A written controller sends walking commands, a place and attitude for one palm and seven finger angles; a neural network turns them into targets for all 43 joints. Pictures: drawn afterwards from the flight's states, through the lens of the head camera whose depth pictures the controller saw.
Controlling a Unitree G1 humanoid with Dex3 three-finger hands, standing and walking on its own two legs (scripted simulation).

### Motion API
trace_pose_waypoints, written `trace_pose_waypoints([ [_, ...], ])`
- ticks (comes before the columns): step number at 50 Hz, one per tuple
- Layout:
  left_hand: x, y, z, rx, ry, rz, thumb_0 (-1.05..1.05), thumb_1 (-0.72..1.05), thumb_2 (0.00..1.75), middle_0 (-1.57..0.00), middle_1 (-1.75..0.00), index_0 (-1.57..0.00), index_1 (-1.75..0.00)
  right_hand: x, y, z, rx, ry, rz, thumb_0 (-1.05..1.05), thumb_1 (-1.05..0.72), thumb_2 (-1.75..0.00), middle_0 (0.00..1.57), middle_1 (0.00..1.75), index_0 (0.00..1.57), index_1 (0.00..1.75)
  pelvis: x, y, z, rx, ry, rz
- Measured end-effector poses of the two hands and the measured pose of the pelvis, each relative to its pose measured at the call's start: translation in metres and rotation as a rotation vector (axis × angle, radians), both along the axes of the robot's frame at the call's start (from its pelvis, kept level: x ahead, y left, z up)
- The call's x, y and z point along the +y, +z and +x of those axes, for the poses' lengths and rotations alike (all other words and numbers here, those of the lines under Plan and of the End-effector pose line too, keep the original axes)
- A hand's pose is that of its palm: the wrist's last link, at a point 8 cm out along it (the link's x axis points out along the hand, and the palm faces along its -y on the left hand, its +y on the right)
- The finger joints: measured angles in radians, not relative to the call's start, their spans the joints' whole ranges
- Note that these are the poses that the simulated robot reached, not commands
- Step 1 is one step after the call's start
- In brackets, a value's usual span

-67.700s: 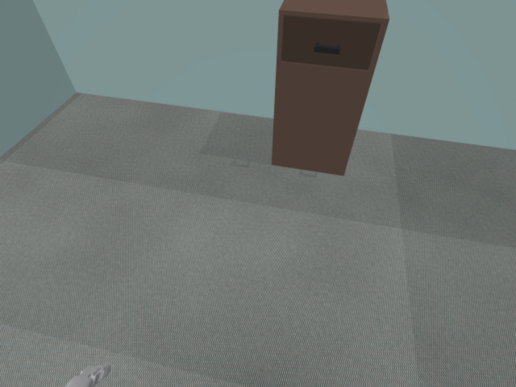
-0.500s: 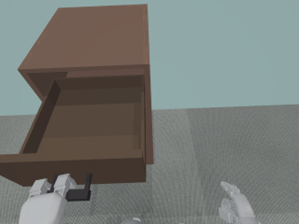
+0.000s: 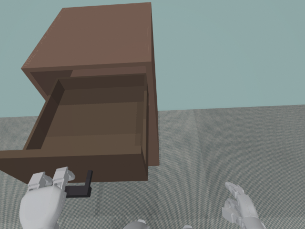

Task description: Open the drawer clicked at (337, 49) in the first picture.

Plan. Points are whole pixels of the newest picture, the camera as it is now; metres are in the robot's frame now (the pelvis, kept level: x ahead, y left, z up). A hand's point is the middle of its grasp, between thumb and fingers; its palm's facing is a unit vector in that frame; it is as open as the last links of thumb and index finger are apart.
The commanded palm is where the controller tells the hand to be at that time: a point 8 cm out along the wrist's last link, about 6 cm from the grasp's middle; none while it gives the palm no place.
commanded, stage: lift the hand off the handle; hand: left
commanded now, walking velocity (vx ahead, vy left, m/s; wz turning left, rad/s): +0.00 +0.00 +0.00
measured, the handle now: (71, 183) +0.22 +0.24 +0.01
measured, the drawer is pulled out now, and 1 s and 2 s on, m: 0.30 0.30 0.30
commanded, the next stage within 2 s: draw the hand back to the body in 1.28 s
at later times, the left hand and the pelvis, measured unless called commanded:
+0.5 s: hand (43, 199) +0.17 +0.27 +0.05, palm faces +0.00 -0.09 -1.00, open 13.5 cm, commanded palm +0.14 +0.26 +0.12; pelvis +0.01 +0.01 +0.03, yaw +0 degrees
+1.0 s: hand (23, 182) +0.18 +0.27 +0.13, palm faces +0.10 -0.12 -0.99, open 13.5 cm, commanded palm +0.14 +0.27 +0.19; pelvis +0.03 +0.03 +0.05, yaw -1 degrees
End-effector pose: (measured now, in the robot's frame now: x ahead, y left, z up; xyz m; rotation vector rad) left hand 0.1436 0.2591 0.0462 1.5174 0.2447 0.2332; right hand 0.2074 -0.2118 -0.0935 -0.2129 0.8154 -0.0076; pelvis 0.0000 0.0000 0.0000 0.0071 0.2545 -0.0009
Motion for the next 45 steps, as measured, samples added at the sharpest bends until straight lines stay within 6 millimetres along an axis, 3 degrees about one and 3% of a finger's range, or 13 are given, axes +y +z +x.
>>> trace_pose_waypoints([
  [18,0.004,0.041,0.003,0.018,-0.029,-0.045,0.0,-0.49,0.3,-0.32,-1.2,-0.37,-1.22,-0.008,0.033,0.003,-0.037,-0.032,-0.024,0.02,-0.91,-0.9,0.2,0.3,0.2,0.3,0.006,0.025,0.009,-0.063,-0.007,-0.005],
  [45,0.015,0.11,0.005,-0.045,-0.052,-0.075,0.0,-0.49,0.3,-0.32,-1.2,-0.42,-1.24,0.039,0.061,0.031,-0.089,0.045,0.051,0.02,-0.91,-0.9,0.2,0.3,0.2,0.3,0.028,0.044,0.025,-0.133,-0.007,-0.025],
])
